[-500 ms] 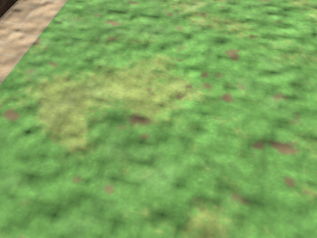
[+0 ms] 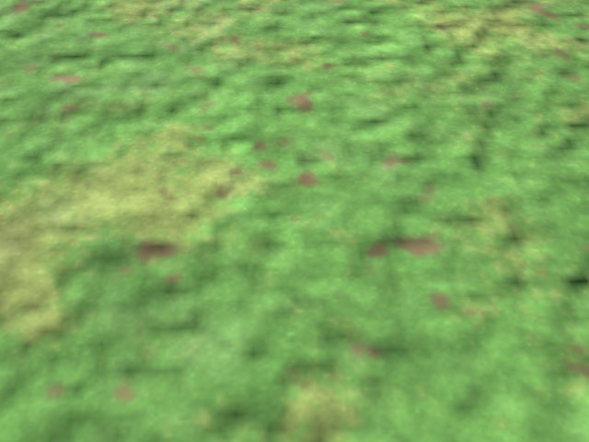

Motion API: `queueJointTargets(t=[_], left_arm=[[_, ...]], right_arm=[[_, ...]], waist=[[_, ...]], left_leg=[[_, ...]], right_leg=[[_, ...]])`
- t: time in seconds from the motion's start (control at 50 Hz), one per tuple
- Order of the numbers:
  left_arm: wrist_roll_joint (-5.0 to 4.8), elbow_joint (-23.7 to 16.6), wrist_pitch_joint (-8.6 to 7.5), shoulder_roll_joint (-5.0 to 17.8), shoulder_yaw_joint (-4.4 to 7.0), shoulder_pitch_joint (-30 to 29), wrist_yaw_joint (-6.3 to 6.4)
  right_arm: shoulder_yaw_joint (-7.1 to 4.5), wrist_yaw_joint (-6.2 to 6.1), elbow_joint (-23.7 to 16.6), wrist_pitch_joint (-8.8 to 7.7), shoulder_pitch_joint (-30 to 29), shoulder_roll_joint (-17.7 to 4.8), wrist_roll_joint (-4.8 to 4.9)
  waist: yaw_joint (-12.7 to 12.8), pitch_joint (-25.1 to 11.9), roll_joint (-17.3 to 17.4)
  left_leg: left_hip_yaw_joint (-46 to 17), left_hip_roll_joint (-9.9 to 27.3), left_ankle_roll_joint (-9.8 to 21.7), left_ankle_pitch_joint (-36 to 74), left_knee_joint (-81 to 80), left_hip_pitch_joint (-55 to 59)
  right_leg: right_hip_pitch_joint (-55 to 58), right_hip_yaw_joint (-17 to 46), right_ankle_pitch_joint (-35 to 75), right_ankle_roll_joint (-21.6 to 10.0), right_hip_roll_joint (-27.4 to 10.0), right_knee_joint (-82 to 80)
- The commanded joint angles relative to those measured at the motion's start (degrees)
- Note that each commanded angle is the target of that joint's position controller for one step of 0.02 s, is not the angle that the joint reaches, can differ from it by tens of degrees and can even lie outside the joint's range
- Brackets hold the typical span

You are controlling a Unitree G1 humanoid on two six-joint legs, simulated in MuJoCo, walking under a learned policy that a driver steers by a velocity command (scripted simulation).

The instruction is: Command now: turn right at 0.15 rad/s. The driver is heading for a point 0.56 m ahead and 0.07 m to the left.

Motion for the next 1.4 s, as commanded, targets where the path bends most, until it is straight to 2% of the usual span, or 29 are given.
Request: queueJointTargets(t=[0.02, 0.04, 0.06, 0.08, 0.12, 0.14, 0.18, 0.2, 0.24, 0.3, 0.34, 0.52, 0.74, 1.06, 1.4], left_arm=[[1.18, -2.12, -2.22, 11.58, 1.58, 2.23, 1.24], [0.55, -1.26, -2.65, 7.95, 0.58, 1.55, 1.26], [0.81, -1.28, -3.11, 5.74, -0.27, -0.55, 1.15], [0.88, -0.84, -3.31, 4.95, -0.73, -1.80, 1.37], [0.46, 0.34, -3.48, 5.71, -0.90, -2.39, 2.08], [0.19, 1.04, -3.50, 5.97, -0.88, -2.11, 2.13], [-0.06, 2.33, -3.56, 5.71, -0.95, -0.95, 1.94], [-0.09, 3.12, -3.44, 5.30, -0.95, 0.59, 1.73], [0.19, 4.95, -3.27, 5.27, -0.95, 0.39, 1.86], [0.07, 6.84, -3.68, 5.15, -0.87, 0.99, 1.84], [0.00, 8.03, -3.92, 4.72, -0.97, 1.15, 1.82], [0.06, 12.83, -3.87, 3.90, -1.50, 3.47, 2.14], [0.11, 16.52, -3.84, 2.26, -2.27, 7.09, 2.45], [0.14, 18.72, -3.90, -0.30, -2.59, 9.94, 2.72], [0.15, 19.43, -3.99, -1.95, -2.56, 12.09, 2.88]], right_arm=[[-0.61, 0.36, -3.29, -0.83, 3.36, -3.06, 0.53], [-0.51, -0.42, -1.83, 0.09, 0.75, -3.83, 0.65], [-0.80, -0.60, -1.50, 0.70, -0.03, -4.91, 0.63], [-0.88, -0.53, -0.88, 0.91, -0.86, -4.93, 0.67], [-0.97, -0.23, 0.59, 0.83, 0.32, -5.15, 0.48], [-0.62, -0.16, 1.83, 0.53, 1.66, -4.49, 0.31], [-0.36, -0.17, 3.39, -0.12, 2.08, -5.16, -0.11], [-0.64, -0.09, 4.29, -0.14, 1.40, -6.52, 0.25], [-0.39, 0.13, 6.06, -0.15, 1.51, -5.01, 0.26], [-0.21, -0.27, 8.23, -0.53, 1.90, -4.51, 0.26], [-0.17, -0.41, 9.42, -0.69, 1.74, -4.49, 0.34], [0.32, -0.81, 13.77, -0.50, 1.94, -3.56, 0.38], [1.05, -1.06, 16.94, -0.48, 2.72, -1.94, 0.47], [1.54, -1.37, 18.88, -0.66, 4.59, 0.08, 0.50], [1.62, -1.56, 19.39, -0.77, 6.60, 1.49, 0.50]], waist=[[-1.19, -7.11, -8.48], [1.76, -5.92, -9.58], [0.87, -3.52, -8.19], [0.89, -2.36, -8.11], [-0.06, -2.15, -9.35], [-0.48, -3.20, -8.20], [0.29, -3.50, -5.82], [1.63, -1.30, -3.62], [0.83, 1.70, -1.04], [0.87, -0.01, 0.99], [0.92, -0.82, 0.97], [0.86, -0.11, 0.62], [1.13, 0.78, 0.63], [1.30, 1.24, 0.65], [1.26, 1.75, 0.49]], left_leg=[[-2.99, 2.41, 0.42, 2.49, 2.43, -7.84], [-3.50, 1.87, -0.05, -10.96, 2.50, -2.18], [-3.95, 1.26, -0.07, -10.56, 3.04, -2.15], [-4.09, 0.81, -0.16, -8.00, 1.77, -1.91], [-3.87, 0.54, -0.71, -0.11, -2.37, 0.98], [-3.82, 0.80, -1.08, 4.88, -5.56, 3.54], [-5.59, 3.21, -1.70, 11.65, -8.96, 8.14], [-6.48, 3.46, -1.59, 10.71, -8.07, 6.76], [-6.82, 3.64, -1.54, 9.99, -9.34, 4.76], [-7.25, 4.00, -1.07, 11.99, -10.23, 5.71], [-7.32, 4.15, -0.78, 11.95, -10.28, 6.45], [-7.57, 4.39, 0.00, 10.50, -10.20, 6.87], [-7.75, 4.24, 0.39, 9.91, -10.07, 5.61], [-7.90, 3.94, 0.68, 9.67, -9.74, 4.28], [-7.96, 3.75, 0.87, 9.55, -9.38, 3.72]], right_leg=[[13.90, 17.83, 29.60, -6.12, -17.55, -10.27], [5.15, 16.52, 32.61, -11.21, -20.01, -8.48], [4.32, 15.11, 29.65, -11.37, -17.76, -8.90], [3.49, 13.22, 26.03, -10.06, -15.48, -9.18], [3.19, 9.89, 27.24, -7.52, -11.91, -8.21], [3.19, 8.66, 26.44, -6.53, -10.79, -7.63], [0.69, 8.60, 14.57, -4.35, -8.88, -8.51], [-1.12, 8.65, 8.22, -3.70, -7.38, -10.67], [-0.91, 8.03, 5.71, -3.56, -6.86, -10.58], [0.81, 7.18, 10.38, -3.74, -6.60, -9.03], [0.97, 6.85, 10.40, -3.70, -6.44, -8.97], [-0.69, 6.23, 8.48, -3.31, -5.96, -9.61], [-0.98, 5.58, 8.70, -2.92, -5.84, -8.94], [-0.95, 4.93, 9.03, -2.64, -5.87, -7.97], [-1.31, 4.64, 9.01, -2.47, -5.94, -7.45]])
Keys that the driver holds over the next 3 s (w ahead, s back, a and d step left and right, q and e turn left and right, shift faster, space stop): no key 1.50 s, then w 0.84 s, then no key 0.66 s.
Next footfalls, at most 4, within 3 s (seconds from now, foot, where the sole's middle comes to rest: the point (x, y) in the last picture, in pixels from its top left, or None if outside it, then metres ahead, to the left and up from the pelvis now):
2.20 right None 0.41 -0.04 -0.77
2.68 left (254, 385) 0.61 0.11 -0.77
3.00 right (342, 414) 0.54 -0.09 -0.77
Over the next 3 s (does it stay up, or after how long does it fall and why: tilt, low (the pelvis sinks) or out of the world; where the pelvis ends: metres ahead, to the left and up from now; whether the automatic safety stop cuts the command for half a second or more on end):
stays up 0.51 0.03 0.00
